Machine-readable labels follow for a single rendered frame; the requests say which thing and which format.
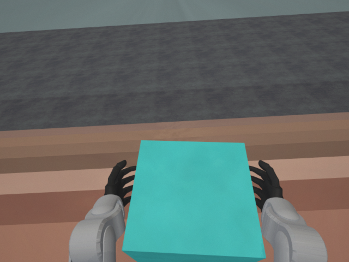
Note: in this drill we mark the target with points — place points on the left robot forearm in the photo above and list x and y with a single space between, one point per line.
94 238

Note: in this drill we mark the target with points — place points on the robot left hand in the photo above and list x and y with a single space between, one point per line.
116 183

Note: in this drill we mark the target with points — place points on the robot right hand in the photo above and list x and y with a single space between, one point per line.
270 183

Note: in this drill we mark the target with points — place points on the right robot forearm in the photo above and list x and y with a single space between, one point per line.
289 235

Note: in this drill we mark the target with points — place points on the carton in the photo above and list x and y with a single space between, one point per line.
193 202

